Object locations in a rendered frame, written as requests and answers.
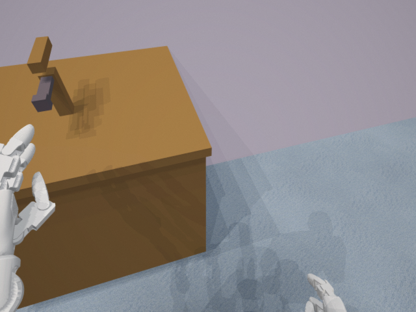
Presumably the tap lever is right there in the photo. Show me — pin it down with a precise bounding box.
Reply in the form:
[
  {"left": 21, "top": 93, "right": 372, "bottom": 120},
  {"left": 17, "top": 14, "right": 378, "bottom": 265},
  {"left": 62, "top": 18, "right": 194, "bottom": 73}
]
[{"left": 31, "top": 76, "right": 54, "bottom": 112}]

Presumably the right robot hand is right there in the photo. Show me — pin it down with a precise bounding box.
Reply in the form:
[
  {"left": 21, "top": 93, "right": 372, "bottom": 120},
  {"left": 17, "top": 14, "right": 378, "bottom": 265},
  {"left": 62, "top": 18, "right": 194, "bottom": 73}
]
[{"left": 305, "top": 274, "right": 347, "bottom": 312}]

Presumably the left robot forearm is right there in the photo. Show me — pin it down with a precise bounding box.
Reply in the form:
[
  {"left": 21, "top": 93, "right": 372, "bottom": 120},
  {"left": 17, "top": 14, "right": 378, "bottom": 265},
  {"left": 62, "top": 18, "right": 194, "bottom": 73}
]
[{"left": 0, "top": 255, "right": 24, "bottom": 312}]

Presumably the counter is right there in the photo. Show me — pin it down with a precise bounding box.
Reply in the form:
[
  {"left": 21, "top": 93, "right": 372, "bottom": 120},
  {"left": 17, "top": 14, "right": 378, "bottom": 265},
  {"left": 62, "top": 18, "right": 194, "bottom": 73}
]
[{"left": 0, "top": 36, "right": 212, "bottom": 309}]

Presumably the left robot hand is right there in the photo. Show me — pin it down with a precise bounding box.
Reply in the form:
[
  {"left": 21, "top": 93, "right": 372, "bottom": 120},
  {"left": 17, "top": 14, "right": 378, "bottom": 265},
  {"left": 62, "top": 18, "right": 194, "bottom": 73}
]
[{"left": 0, "top": 124, "right": 55, "bottom": 255}]

